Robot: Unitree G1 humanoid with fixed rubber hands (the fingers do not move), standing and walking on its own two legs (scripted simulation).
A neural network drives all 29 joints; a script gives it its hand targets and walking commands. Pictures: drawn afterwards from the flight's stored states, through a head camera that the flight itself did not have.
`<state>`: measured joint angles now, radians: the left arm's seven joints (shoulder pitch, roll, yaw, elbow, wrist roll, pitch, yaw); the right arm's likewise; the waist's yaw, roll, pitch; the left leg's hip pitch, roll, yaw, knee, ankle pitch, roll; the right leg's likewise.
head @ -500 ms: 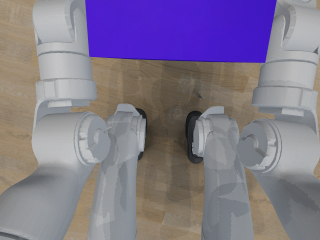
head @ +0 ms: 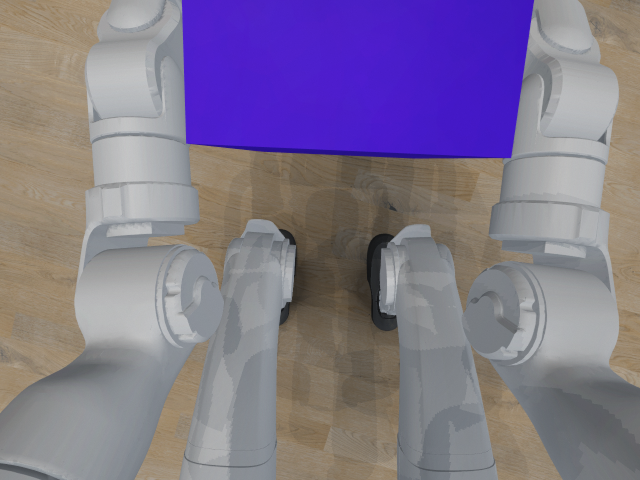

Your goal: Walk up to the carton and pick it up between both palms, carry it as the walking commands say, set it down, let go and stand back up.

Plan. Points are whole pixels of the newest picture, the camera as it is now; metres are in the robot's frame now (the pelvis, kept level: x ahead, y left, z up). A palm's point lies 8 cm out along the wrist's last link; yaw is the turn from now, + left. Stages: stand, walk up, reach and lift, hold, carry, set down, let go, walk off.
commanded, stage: reach and lift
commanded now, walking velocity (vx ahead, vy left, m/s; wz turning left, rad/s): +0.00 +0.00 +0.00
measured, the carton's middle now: out of the picture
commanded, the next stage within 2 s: none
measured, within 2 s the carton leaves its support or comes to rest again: neither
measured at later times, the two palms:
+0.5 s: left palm out of the picture +0.52 +0.16 +0.00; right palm out of the picture +0.51 -0.15 +0.00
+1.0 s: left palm out of the picture +0.49 +0.16 +0.07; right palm out of the picture +0.49 -0.15 +0.08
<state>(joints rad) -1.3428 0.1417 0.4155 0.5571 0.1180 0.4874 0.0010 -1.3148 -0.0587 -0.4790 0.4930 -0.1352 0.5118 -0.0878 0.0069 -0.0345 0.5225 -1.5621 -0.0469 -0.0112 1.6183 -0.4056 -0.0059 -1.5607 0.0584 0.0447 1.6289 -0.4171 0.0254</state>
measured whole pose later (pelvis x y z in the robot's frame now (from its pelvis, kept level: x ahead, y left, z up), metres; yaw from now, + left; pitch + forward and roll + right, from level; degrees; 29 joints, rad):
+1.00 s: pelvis +0.02 +0.00 +0.11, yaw +0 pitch +9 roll +0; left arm -1.03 0.06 0.37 0.50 0.11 0.46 -0.01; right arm -1.00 0.03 -0.43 0.41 -0.17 0.50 -0.07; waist 0.02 -0.03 0.50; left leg -1.02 -0.04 -0.03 1.18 -0.32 -0.01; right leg -1.02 0.05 0.05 1.20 -0.33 0.01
